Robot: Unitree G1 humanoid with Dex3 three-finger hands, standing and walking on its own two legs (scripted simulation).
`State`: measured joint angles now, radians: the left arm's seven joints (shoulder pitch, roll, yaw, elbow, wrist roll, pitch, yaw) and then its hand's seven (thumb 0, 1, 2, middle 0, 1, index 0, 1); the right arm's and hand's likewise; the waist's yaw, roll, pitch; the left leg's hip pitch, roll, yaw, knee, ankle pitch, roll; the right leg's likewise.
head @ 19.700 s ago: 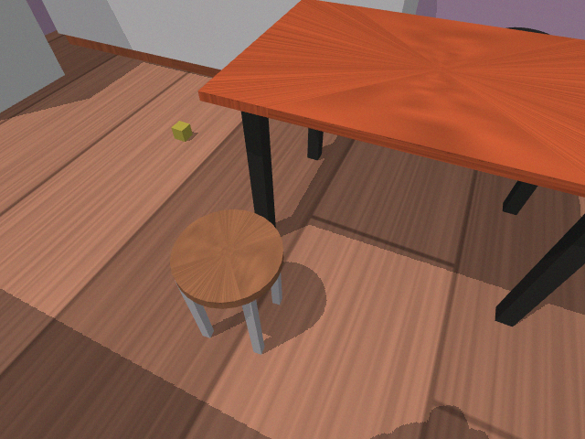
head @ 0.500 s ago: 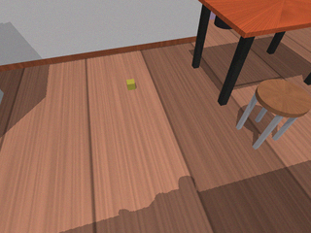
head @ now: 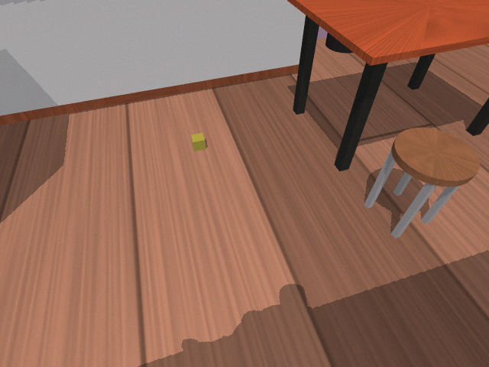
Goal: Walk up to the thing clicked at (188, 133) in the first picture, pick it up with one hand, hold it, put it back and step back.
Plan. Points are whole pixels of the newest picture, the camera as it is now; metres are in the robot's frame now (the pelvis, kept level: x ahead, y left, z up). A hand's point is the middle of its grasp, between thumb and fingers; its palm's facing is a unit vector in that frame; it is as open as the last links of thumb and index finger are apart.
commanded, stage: walk up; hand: left
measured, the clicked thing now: (198, 142) +1.48 +0.25 -0.74
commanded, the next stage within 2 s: none
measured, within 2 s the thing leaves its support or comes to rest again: neither
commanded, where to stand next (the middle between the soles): +1.11 +0.01 m, yaw +0 degrees
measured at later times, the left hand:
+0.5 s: hand (118, 345) +0.20 +0.26 -0.16, palm faces +0.03 -0.94 -0.35, open 7.4 cm
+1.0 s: hand (142, 201) +0.54 +0.27 -0.14, palm faces -0.10 -0.92 -0.39, open 7.4 cm
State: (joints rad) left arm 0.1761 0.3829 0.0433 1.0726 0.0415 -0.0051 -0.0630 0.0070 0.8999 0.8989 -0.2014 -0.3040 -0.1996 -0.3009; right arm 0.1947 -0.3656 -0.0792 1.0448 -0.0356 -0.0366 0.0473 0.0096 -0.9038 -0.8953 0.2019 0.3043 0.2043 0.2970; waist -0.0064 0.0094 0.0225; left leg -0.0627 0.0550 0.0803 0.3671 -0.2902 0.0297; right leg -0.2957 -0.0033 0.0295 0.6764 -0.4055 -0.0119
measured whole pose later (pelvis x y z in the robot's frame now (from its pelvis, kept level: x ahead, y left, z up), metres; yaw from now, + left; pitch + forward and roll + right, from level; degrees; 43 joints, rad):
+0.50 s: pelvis +0.18 -0.02 -0.01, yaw +2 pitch -2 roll -4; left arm 0.31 0.41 0.07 0.95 0.03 -0.09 -0.06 0.01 0.90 0.90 -0.20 -0.30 -0.20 -0.30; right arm 0.24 -0.42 -0.09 0.93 -0.03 -0.02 0.11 0.01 -0.91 -0.90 0.20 0.30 0.20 0.30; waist 0.04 0.04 0.06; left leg -0.48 0.12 -0.01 0.66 -0.19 0.01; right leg 0.00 0.01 -0.11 0.39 -0.35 0.01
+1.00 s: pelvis +0.43 -0.01 -0.02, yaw -1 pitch -2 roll +1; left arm 0.21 0.43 0.07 0.92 0.02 -0.06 -0.09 0.01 0.90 0.90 -0.20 -0.30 -0.20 -0.30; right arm 0.40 -0.43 -0.07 0.87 -0.01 -0.06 0.05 0.01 -0.90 -0.90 0.20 0.30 0.20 0.30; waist -0.04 0.01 0.06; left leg -0.02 0.06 0.13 0.53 -0.46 -0.01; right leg -0.41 -0.06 -0.05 0.55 -0.12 -0.03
